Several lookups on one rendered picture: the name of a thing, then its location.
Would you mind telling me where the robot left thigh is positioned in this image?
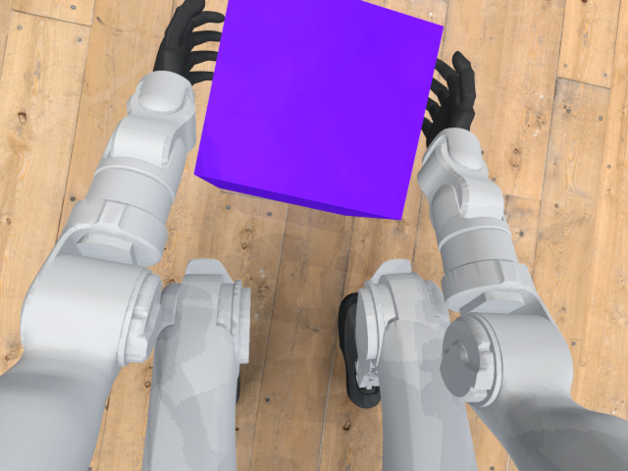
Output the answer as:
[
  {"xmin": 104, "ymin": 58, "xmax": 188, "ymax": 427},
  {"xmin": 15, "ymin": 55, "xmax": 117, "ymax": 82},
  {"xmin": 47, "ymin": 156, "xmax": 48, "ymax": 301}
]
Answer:
[{"xmin": 141, "ymin": 274, "xmax": 251, "ymax": 471}]

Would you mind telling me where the robot right hand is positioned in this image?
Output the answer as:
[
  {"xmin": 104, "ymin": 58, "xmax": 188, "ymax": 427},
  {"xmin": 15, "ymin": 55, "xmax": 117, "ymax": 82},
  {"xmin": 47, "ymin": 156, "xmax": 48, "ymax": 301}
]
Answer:
[{"xmin": 421, "ymin": 51, "xmax": 476, "ymax": 148}]

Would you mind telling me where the robot left foot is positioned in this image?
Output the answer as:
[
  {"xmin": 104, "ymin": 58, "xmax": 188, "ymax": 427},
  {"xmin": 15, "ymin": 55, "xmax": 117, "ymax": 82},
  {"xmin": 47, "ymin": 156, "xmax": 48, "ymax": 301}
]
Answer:
[{"xmin": 235, "ymin": 364, "xmax": 240, "ymax": 405}]

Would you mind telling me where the left robot upper arm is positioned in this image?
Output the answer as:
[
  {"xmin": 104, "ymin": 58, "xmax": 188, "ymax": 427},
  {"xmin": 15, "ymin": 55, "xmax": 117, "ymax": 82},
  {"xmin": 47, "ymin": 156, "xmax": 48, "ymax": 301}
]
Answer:
[{"xmin": 0, "ymin": 253, "xmax": 162, "ymax": 471}]

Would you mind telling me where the right robot upper arm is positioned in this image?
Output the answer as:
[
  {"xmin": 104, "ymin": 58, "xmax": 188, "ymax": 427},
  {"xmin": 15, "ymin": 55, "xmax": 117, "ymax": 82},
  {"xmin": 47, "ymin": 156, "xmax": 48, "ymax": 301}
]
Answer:
[{"xmin": 440, "ymin": 312, "xmax": 628, "ymax": 471}]

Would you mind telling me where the robot left hand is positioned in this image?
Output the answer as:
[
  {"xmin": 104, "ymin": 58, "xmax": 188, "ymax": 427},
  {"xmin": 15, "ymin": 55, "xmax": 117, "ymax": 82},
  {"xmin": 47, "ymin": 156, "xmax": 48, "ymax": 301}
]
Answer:
[{"xmin": 153, "ymin": 0, "xmax": 225, "ymax": 85}]

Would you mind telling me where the robot right forearm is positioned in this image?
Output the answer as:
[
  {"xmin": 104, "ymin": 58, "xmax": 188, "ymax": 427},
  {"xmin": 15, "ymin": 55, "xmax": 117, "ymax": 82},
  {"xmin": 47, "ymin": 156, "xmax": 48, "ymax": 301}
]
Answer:
[{"xmin": 417, "ymin": 128, "xmax": 573, "ymax": 380}]

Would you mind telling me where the robot left forearm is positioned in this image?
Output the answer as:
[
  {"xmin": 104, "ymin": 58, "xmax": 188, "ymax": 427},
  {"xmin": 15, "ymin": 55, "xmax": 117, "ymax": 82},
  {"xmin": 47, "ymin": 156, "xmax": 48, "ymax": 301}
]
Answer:
[{"xmin": 20, "ymin": 71, "xmax": 196, "ymax": 348}]

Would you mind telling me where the carton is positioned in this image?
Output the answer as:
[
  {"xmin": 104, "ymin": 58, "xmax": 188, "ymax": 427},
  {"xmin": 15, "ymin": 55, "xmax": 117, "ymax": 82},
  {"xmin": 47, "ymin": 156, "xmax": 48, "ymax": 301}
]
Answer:
[{"xmin": 194, "ymin": 0, "xmax": 444, "ymax": 220}]

